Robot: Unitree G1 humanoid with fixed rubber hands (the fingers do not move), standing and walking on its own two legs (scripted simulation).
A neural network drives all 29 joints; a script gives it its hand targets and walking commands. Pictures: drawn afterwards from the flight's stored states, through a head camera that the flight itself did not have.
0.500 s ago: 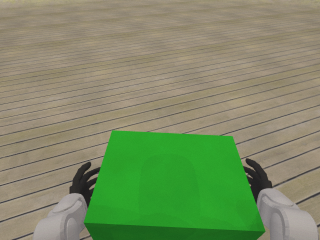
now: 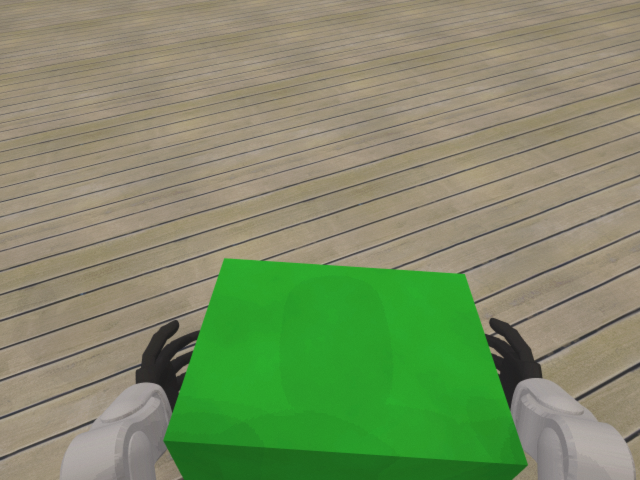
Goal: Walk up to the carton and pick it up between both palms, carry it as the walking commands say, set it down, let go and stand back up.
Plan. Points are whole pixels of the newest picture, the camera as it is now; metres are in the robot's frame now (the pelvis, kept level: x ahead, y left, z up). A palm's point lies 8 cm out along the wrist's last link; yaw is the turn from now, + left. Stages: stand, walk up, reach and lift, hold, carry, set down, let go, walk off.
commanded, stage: carry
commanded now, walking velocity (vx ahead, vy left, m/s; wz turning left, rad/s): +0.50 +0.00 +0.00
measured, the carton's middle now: (334, 404) +0.24 +0.00 -0.01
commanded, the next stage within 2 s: none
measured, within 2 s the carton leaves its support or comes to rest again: neither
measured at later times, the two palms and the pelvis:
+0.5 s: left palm (210, 241) +0.47 +0.18 +0.06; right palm (454, 209) +0.52 -0.20 +0.06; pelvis +0.26 -0.03 -0.01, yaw +3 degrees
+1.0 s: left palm (253, 125) +0.83 +0.15 +0.06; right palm (428, 113) +0.85 -0.24 +0.05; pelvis +0.61 -0.05 -0.02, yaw +3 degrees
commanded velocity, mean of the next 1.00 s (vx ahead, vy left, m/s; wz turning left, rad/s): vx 0.50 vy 0.00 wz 0.00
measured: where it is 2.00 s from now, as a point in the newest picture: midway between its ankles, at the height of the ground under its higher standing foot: (330, 245)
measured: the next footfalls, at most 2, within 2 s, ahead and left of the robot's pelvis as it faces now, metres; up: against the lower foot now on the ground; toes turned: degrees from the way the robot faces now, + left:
right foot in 0.16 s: +0.15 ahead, -0.13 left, +0.00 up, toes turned -10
left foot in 0.54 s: +0.42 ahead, +0.09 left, +0.00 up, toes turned +12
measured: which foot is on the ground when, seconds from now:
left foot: down 0.00-0.20, up 0.22-0.52, down 0.54-0.98, up 1.00-1.00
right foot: up 0.00-0.14, down 0.16-0.58, up 0.60-0.90, down 0.92-1.00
